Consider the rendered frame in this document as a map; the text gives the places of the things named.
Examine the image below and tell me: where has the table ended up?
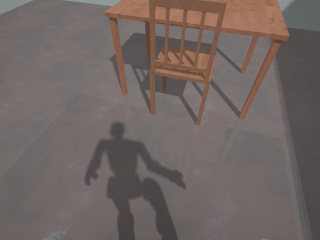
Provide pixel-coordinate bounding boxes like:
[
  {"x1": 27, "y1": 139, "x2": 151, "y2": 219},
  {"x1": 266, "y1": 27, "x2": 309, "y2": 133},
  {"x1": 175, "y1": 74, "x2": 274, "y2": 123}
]
[{"x1": 104, "y1": 0, "x2": 290, "y2": 120}]

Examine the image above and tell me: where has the chair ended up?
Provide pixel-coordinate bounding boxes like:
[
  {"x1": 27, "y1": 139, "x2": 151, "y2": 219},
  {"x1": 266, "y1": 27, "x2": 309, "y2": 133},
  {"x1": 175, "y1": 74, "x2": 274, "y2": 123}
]
[{"x1": 149, "y1": 0, "x2": 227, "y2": 125}]

